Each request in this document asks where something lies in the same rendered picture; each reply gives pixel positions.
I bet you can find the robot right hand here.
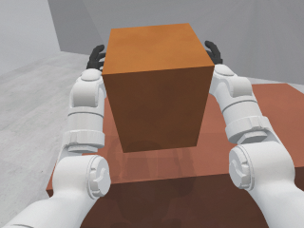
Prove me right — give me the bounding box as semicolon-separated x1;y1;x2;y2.
204;40;223;65

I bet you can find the robot left hand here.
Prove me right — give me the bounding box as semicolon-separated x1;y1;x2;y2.
86;45;106;72

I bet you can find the robot right forearm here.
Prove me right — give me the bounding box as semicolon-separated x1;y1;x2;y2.
209;64;295;179

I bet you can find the robot left forearm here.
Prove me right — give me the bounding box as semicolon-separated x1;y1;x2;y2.
52;68;106;189

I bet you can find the robot right upper arm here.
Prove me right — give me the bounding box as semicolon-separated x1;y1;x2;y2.
229;141;304;228

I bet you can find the robot left upper arm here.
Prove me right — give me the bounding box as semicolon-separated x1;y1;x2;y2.
1;155;111;228

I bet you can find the carton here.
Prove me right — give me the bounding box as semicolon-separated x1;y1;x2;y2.
102;23;215;153

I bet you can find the pedestal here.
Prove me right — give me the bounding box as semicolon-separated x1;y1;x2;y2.
46;83;304;228

